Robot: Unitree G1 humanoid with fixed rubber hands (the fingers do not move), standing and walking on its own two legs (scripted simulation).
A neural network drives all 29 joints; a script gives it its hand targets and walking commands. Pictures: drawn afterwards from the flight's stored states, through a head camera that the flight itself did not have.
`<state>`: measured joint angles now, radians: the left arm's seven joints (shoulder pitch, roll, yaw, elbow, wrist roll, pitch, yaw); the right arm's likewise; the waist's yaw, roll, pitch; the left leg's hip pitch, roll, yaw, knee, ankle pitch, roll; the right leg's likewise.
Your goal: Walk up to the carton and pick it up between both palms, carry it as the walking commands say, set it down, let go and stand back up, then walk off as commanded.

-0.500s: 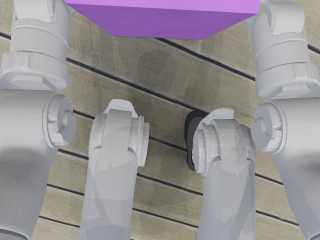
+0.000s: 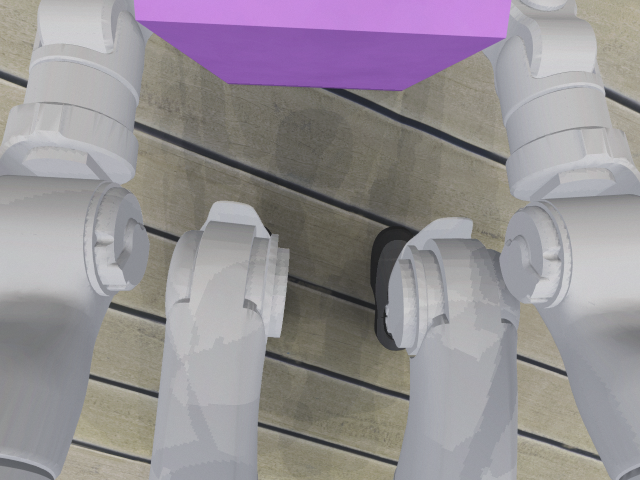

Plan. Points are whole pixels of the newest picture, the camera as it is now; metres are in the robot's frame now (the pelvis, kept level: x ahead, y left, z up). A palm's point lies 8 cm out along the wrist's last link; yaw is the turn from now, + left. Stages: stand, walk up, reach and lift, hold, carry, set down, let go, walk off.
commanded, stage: set down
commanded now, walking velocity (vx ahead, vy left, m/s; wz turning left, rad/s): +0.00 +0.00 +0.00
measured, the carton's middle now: out of the picture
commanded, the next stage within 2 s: none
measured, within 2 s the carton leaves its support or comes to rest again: neither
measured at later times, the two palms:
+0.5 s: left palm out of the picture +0.54 +0.19 -0.17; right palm out of the picture +0.55 -0.13 -0.17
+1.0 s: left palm out of the picture +0.54 +0.23 -0.18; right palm out of the picture +0.56 -0.16 -0.18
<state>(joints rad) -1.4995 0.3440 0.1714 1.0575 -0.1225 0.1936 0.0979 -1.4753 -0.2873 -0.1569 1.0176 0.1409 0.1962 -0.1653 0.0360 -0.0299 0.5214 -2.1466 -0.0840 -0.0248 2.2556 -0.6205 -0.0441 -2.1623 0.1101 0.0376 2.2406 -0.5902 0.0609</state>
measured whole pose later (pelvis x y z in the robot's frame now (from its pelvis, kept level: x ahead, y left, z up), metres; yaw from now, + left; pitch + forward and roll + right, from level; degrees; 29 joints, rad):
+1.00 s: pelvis +0.01 +0.00 +0.00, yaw +0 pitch +32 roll +0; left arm -1.41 0.42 0.11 0.95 -0.25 0.13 0.12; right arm -1.41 -0.39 -0.08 0.93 0.25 0.14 -0.16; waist 0.04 -0.03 0.53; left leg -2.17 -0.05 -0.01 2.26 -0.64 -0.02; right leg -2.19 0.08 0.03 2.25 -0.61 0.04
